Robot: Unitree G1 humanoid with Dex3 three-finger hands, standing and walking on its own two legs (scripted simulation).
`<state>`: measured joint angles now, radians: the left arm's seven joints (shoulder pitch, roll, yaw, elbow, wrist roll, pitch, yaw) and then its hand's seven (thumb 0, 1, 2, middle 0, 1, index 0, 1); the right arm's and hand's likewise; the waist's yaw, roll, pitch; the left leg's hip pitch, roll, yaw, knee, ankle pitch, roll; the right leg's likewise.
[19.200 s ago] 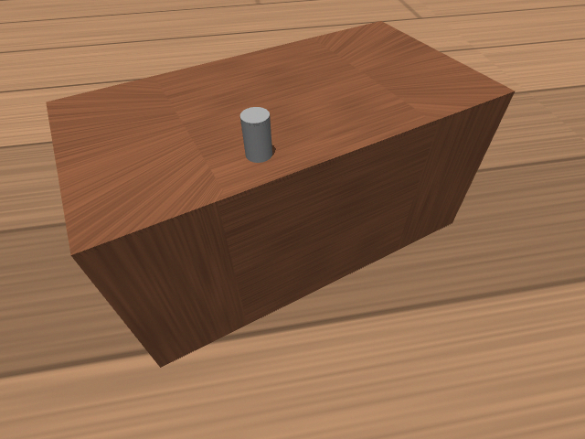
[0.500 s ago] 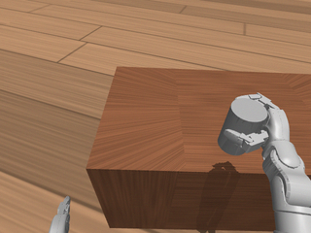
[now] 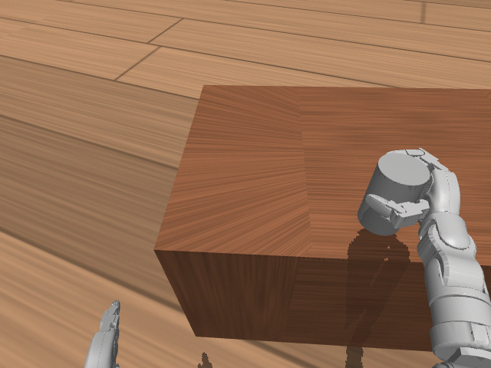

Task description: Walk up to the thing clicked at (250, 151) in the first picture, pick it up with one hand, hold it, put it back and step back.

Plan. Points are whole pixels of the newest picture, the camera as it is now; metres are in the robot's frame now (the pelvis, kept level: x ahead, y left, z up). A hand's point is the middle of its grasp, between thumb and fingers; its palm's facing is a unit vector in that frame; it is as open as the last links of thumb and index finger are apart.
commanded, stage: crouch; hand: right
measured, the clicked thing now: (389, 195) +0.39 -0.19 +0.09
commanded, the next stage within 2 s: lower in 0.70 s
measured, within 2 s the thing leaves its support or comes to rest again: rests again in 1.64 s
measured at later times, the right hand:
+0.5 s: hand (392, 184) +0.44 -0.21 +0.06, palm faces +0.16 +0.99 +0.03, open 10.4 cm
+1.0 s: hand (388, 189) +0.47 -0.23 +0.02, palm faces +0.17 +0.99 +0.03, open 10.4 cm
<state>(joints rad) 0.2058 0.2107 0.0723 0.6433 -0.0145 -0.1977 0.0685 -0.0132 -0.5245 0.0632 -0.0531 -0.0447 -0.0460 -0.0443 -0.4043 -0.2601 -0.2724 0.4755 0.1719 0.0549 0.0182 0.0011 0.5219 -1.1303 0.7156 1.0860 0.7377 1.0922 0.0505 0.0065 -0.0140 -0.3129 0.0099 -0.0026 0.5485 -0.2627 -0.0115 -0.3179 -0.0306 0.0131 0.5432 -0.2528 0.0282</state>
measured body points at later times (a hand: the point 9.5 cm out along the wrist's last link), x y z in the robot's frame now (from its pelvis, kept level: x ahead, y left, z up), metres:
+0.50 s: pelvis +0.01 -0.01 -0.02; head +0.06 -0.03 +0.43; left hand +0.15 +0.26 -0.07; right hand +0.43 -0.27 +0.06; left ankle +0.01 +0.12 -0.73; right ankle +0.02 -0.14 -0.73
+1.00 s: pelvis +0.00 -0.02 -0.04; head +0.08 -0.04 +0.40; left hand +0.15 +0.25 -0.07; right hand +0.45 -0.28 +0.02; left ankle +0.01 +0.12 -0.73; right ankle +0.02 -0.14 -0.73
